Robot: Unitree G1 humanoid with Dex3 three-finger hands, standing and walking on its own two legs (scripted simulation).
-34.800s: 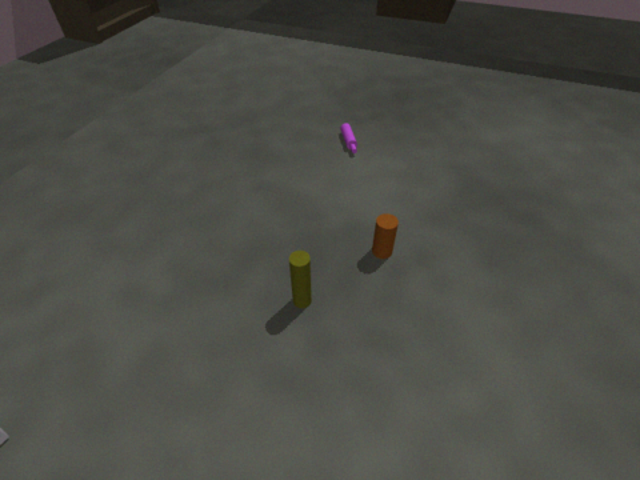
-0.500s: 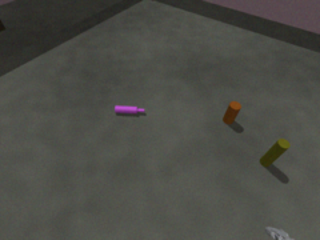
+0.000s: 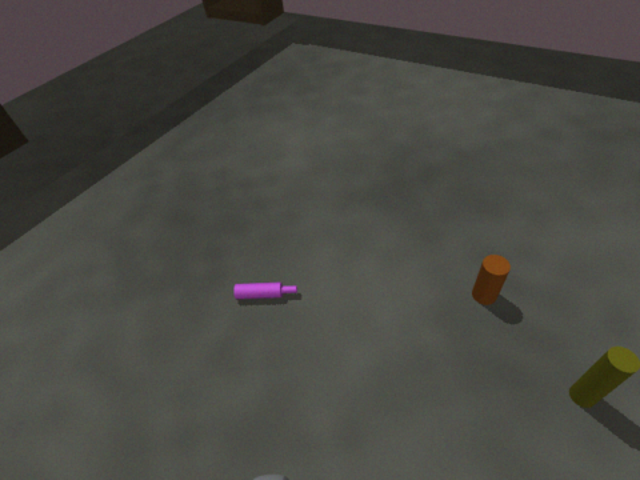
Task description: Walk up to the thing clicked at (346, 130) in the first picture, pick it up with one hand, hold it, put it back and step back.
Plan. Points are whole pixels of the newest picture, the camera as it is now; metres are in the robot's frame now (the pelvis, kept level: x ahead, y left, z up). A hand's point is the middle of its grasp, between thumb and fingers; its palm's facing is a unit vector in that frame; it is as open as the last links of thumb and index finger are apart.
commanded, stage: walk up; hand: left
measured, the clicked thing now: (266, 290) +0.90 +0.30 -0.74
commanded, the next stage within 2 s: none
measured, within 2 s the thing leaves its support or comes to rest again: neither
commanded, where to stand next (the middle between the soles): +0.53 +0.05 m, yaw -1 degrees
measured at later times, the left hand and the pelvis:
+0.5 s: hand (127, 422) +0.25 +0.34 -0.15, palm faces -0.03 -0.94 -0.33, open 7.3 cm; pelvis +0.19 +0.07 +0.00, yaw +1 degrees
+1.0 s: hand (172, 313) +0.43 +0.30 -0.12, palm faces -0.04 -0.91 -0.41, open 7.3 cm; pelvis +0.36 +0.04 +0.00, yaw -2 degrees
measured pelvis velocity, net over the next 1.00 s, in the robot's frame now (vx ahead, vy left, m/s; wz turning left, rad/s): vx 0.36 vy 0.04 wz -0.03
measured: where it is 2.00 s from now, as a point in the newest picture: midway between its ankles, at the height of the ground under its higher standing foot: (330, 402)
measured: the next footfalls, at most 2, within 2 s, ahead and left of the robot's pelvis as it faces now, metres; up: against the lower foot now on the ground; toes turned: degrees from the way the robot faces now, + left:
left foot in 0.26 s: +0.25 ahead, +0.17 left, +0.00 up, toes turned +6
right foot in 0.74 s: +0.43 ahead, -0.08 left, +0.00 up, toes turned -5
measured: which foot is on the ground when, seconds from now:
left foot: up 0.00-0.24, down 0.26-0.78, up 0.80-1.00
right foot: down 0.00-0.30, up 0.32-0.72, down 0.74-1.00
